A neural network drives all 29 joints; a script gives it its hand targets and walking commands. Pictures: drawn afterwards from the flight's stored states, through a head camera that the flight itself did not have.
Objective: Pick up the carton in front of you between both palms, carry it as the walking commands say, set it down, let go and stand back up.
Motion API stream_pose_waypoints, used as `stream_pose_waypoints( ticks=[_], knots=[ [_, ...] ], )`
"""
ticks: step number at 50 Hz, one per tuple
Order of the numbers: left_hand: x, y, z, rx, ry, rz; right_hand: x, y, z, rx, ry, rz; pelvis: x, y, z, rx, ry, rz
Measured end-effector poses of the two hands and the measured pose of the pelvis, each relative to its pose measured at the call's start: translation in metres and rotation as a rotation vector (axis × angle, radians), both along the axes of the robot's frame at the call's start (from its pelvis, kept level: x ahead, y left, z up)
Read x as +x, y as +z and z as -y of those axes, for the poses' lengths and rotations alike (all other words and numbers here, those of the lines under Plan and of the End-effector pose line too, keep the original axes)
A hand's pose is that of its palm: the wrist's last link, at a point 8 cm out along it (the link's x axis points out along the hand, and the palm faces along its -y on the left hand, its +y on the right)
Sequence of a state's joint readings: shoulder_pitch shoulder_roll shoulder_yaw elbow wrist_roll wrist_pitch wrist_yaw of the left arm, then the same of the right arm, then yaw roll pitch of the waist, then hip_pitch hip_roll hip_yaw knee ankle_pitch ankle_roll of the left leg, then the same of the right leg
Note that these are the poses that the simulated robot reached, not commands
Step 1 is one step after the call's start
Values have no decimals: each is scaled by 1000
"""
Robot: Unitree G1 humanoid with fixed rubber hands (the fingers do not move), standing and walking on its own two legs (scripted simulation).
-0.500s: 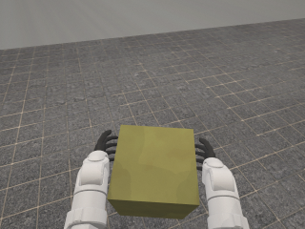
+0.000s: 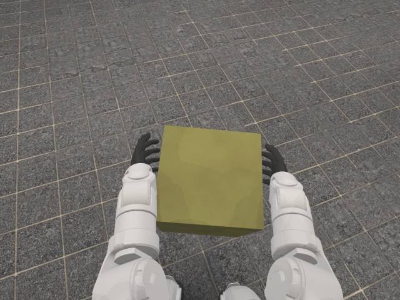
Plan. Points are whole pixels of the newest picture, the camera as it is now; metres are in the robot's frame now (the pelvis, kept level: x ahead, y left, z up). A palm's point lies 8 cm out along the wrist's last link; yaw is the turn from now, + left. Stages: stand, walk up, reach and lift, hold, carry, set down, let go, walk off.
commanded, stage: set down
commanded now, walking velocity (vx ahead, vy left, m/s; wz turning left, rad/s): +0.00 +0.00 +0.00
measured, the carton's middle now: (205, 188) +0.36 +0.00 -0.10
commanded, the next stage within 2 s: none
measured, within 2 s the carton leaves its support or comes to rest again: neither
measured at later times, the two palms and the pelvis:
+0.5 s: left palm (153, 193) +0.38 +0.15 -0.18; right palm (253, 193) +0.40 -0.14 -0.20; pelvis -0.02 -0.03 -0.13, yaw +1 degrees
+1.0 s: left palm (155, 207) +0.39 +0.16 -0.35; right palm (237, 199) +0.44 -0.12 -0.36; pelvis -0.05 -0.03 -0.26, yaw +0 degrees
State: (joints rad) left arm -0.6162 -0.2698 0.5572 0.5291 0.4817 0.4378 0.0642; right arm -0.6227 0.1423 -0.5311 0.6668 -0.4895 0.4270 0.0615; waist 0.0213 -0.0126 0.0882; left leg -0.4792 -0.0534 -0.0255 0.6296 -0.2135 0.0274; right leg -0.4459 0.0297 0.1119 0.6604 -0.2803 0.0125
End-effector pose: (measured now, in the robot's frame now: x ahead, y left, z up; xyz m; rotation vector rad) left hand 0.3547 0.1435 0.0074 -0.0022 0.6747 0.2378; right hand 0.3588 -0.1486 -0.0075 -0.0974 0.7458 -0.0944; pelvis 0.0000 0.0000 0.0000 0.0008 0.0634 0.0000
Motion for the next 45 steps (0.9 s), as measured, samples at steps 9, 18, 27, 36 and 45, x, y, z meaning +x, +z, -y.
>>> stream_pose_waypoints(
  ticks=[9, 18, 27, 36, 45],
  knots=[
    [0, -105, 2, 6, 43, 20, 10, -108, 1, 1, 31, 6, -16, -39, 9, -2, 14, -287],
    [9, -152, 2, -22, 120, 92, 33, -160, -4, 46, 4, 61, -20, -93, 23, -1, 11, -506],
    [23, -199, -3, -11, 111, 56, 47, -209, -7, 45, 33, 19, -26, -139, 31, -4, 17, -603],
    [33, -259, -5, -7, 133, 62, 64, -270, -11, 16, 55, 27, -33, -189, 32, -4, 13, -686],
    [34, -319, -14, -4, 161, 57, 75, -329, -21, 15, 86, 21, -42, -234, 31, -2, 9, -721]
  ],
)
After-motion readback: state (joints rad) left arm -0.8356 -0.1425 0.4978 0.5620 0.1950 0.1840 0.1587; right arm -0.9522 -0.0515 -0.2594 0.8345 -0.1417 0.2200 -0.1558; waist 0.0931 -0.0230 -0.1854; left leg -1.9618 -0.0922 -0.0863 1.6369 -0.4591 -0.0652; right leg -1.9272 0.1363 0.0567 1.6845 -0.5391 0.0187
